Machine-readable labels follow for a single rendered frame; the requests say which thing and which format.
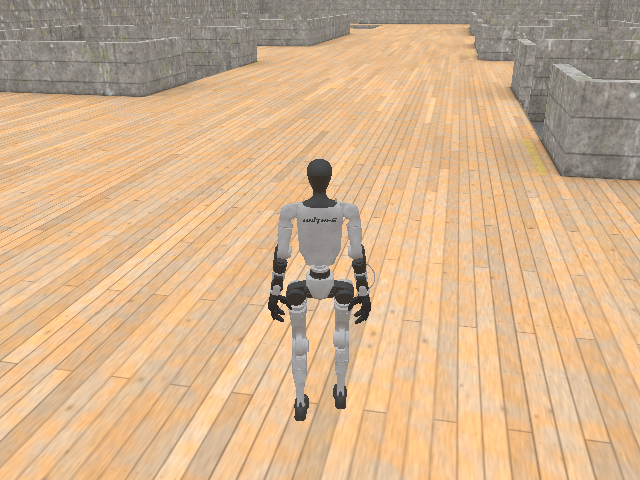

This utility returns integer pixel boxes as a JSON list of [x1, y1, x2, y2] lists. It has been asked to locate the robot left forearm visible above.
[[270, 244, 288, 296]]

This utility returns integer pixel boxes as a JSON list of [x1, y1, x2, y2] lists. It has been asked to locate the right robot foot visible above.
[[333, 384, 347, 409]]

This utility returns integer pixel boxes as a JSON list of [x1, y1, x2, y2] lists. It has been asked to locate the robot right forearm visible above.
[[352, 244, 370, 296]]

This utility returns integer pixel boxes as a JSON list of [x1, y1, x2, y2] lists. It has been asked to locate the humanoid robot head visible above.
[[302, 159, 337, 208]]

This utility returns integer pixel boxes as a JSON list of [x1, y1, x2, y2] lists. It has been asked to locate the left robot upper arm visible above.
[[277, 202, 299, 259]]

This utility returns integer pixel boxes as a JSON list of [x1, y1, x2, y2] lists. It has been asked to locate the robot right hand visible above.
[[348, 294, 371, 324]]

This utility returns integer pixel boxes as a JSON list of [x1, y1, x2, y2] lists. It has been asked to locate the robot left hand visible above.
[[268, 293, 292, 322]]

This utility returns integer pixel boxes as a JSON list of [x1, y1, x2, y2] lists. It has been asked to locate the right robot upper arm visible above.
[[340, 202, 363, 259]]

